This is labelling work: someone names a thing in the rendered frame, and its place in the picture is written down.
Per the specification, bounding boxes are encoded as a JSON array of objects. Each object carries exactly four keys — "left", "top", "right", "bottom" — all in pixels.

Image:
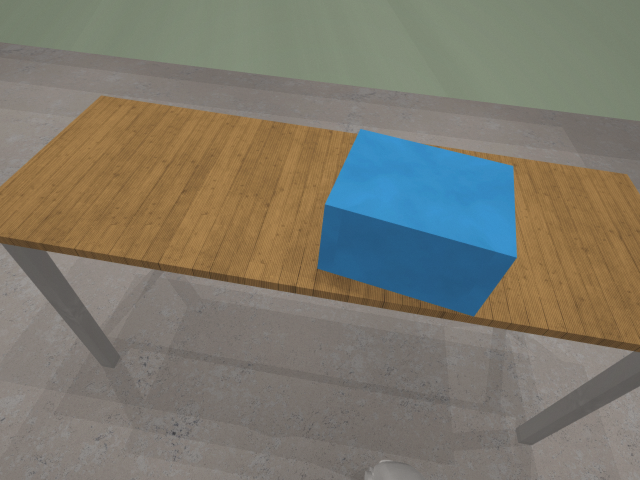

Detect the carton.
[{"left": 317, "top": 129, "right": 517, "bottom": 317}]

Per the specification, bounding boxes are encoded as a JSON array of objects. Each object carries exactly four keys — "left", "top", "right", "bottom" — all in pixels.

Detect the table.
[{"left": 0, "top": 96, "right": 640, "bottom": 445}]

